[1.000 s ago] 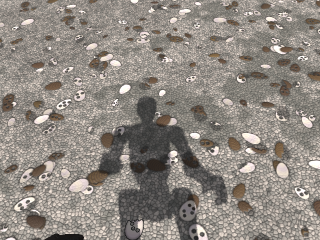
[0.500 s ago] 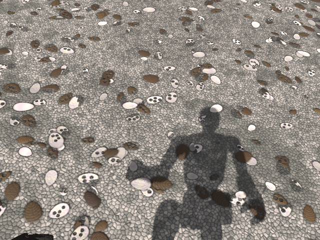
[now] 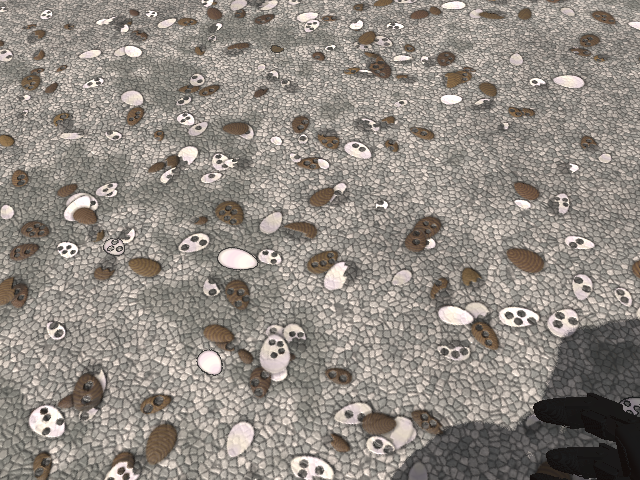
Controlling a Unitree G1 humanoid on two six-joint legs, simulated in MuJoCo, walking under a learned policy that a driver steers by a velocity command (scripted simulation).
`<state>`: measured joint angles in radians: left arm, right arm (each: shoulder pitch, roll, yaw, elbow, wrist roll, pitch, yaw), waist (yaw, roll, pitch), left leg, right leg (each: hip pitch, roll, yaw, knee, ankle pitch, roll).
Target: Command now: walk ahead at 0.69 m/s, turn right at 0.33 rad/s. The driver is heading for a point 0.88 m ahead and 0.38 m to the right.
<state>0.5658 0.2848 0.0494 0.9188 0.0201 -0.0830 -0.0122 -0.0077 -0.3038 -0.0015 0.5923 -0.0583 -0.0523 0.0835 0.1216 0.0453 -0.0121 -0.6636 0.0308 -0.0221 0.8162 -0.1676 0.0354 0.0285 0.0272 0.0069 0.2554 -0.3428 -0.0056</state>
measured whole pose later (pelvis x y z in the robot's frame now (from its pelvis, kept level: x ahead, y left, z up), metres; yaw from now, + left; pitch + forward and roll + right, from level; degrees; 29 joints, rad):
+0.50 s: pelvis +0.28 -0.01 -0.01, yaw -24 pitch +1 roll +3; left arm 0.12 0.34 0.08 0.60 -0.02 0.04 -0.04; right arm 0.14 -0.32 -0.09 0.76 0.04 -0.04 -0.02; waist -0.04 0.00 0.09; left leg -0.09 0.06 0.31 0.53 -0.42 -0.02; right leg -0.52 -0.04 -0.08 0.64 -0.11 -0.04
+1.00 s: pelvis +0.44 -0.06 +0.00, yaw -51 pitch +3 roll +0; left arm 0.18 0.36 0.09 0.57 0.03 0.03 -0.04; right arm 0.23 -0.32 -0.05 0.72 -0.05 -0.04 -0.01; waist -0.02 -0.02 -0.03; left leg -0.30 0.01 -0.01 0.53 -0.27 -0.01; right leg -0.54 0.12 0.13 1.01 -0.36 -0.04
